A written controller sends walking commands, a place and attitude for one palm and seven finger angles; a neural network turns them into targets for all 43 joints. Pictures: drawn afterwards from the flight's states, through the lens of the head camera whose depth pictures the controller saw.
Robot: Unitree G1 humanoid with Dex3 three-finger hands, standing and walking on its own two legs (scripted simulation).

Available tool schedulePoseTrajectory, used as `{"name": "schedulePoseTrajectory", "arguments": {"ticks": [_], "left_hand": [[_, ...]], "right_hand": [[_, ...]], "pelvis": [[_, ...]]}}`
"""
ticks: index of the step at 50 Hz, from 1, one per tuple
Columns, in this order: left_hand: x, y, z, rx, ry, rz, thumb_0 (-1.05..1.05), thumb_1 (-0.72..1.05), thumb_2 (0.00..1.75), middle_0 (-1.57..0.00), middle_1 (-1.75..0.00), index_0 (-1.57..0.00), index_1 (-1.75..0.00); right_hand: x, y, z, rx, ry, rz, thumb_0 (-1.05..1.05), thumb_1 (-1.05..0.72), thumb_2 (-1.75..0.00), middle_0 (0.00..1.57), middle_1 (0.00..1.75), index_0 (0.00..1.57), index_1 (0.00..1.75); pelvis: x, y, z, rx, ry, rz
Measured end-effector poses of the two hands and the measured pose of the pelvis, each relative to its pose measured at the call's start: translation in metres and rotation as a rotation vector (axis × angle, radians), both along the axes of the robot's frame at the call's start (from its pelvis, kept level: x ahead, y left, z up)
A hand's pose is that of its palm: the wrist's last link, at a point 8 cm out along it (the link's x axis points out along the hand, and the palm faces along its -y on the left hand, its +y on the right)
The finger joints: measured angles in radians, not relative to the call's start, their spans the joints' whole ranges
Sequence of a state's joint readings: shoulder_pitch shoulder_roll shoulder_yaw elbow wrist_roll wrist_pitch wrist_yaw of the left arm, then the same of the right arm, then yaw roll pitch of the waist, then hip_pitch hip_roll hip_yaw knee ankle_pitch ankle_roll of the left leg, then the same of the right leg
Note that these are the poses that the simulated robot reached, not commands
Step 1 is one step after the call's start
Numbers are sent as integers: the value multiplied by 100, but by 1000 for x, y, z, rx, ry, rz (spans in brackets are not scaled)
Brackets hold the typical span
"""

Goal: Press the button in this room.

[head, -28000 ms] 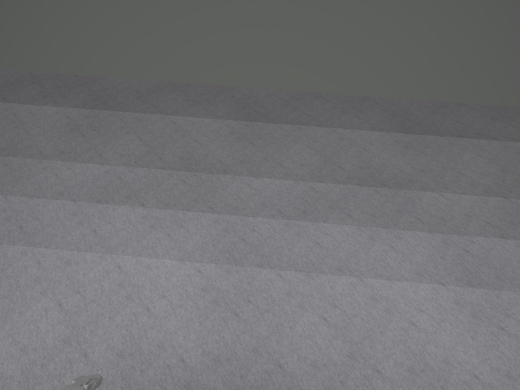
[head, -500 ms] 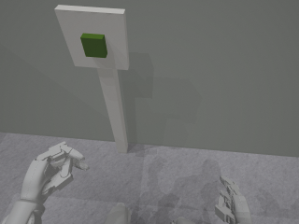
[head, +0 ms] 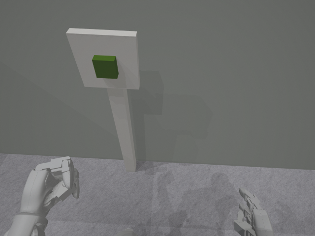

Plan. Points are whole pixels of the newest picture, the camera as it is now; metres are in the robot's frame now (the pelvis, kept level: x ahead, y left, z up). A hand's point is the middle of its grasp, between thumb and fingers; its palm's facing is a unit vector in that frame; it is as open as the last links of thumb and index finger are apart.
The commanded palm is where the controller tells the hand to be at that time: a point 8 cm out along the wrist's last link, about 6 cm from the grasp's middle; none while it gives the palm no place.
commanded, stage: raise the hand and make a fist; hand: left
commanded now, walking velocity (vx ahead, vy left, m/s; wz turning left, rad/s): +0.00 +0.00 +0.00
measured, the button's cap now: (106, 66) +0.56 +0.19 +0.13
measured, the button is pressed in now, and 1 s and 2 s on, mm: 0 0 0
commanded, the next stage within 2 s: aim a knuckle at the button in 0.84 s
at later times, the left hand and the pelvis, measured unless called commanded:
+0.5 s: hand (63, 163) +0.24 +0.21 +0.12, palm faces +0.02 -1.00 -0.07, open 3.1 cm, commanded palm +0.21 +0.26 +0.12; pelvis +0.01 +0.00 +0.02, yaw +0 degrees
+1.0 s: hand (73, 167) +0.24 +0.19 +0.11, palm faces +0.03 -1.00 -0.05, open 3.1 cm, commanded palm +0.22 +0.25 +0.12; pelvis +0.01 -0.02 +0.02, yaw +0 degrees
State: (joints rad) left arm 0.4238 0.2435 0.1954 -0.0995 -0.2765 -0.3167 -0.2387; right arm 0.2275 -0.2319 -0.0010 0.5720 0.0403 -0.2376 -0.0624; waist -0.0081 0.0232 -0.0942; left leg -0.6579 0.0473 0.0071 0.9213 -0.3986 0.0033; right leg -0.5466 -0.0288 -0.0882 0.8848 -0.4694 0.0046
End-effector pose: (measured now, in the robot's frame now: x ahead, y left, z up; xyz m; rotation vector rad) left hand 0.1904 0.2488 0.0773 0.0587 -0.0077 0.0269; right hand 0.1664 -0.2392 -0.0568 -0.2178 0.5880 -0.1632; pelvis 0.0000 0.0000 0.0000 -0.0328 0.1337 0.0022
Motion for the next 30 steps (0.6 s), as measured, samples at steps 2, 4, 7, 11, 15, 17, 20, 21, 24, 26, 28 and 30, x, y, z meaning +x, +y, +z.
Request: {"name": "schedulePoseTrajectory", "arguments": {"ticks": [2, 4, 7, 11, 15, 17, 20, 21, 24, 26, 28, 30], "left_hand": [[2, 2, 4, 0, 0, 1, 2, 90, 90, -129, -149, -129, -149], [4, 5, 7, 0, 3, 4, 2, 90, 90, -130, -150, -129, -149], [5, 9, 12, -3, 7, 8, 2, 90, 90, -130, -150, -130, -150], [9, 12, 19, 0, 6, 10, 2, 90, 90, -130, -150, -130, -150], [14, 14, 26, 4, 0, 4, 2, 90, 90, -130, -150, -130, -150], [16, 15, 30, 6, -2, 1, 2, 90, 90, -130, -150, -130, -150], [21, 14, 35, 8, -5, -4, 2, 90, 90, -130, -150, -130, -150], [22, 14, 37, 9, -6, -5, 2, 90, 90, -130, -150, -130, -150], [26, 14, 43, 9, -11, -7, 2, 90, 90, -130, -150, -130, -150], [28, 13, 46, 5, -12, -7, 2, 90, 90, -130, -150, -130, -150], [29, 11, 45, -2, -4, -7, 2, 90, 90, -130, -150, -130, -150], [28, 8, 43, -6, 7, -7, 2, 90, 90, -130, -150, -130, -150]], "right_hand": [[8, 8, 5, 11, -19, 21, 2, -90, -90, 21, 30, 21, 30], [15, 16, 9, 23, -33, 40, 2, -90, -90, 21, 30, 21, 30], [21, 24, 12, 34, -42, 66, 1, -90, -90, 21, 30, 21, 30], [23, 30, 14, 40, -36, 88, 1, -90, -90, 21, 30, 21, 30], [19, 30, 13, 41, -16, 92, 1, -90, -90, 21, 30, 21, 30], [16, 28, 12, 39, -5, 88, 1, -90, -90, 21, 30, 21, 30], [10, 23, 12, 36, 9, 75, 1, -90, -90, 21, 30, 21, 30], [8, 21, 11, 35, 13, 71, 1, -90, -90, 21, 30, 21, 30], [3, 15, 12, 31, 19, 56, 2, -90, -90, 21, 30, 21, 30], [0, 10, 12, 30, 20, 46, 2, -90, -90, 21, 30, 21, 30], [-2, 6, 13, 28, 20, 38, 2, -90, -90, 21, 30, 21, 30], [-4, 2, 14, 26, 17, 31, 2, -90, -90, 21, 30, 21, 30]], "pelvis": [[2, 1, 2, -1, -7, 1], [3, 2, 4, -2, -14, 3], [5, 4, 7, -4, -24, 6], [7, 5, 10, -5, -35, 11], [8, 5, 13, -4, -46, 13], [8, 4, 14, -3, -51, 13], [9, 3, 17, 0, -58, 12], [9, 3, 17, 1, -60, 11], [10, 1, 20, 4, -68, 9], [10, -1, 21, 6, -71, 7], [10, -2, 22, 9, -74, 4], [9, -4, 23, 11, -75, 2]]}}
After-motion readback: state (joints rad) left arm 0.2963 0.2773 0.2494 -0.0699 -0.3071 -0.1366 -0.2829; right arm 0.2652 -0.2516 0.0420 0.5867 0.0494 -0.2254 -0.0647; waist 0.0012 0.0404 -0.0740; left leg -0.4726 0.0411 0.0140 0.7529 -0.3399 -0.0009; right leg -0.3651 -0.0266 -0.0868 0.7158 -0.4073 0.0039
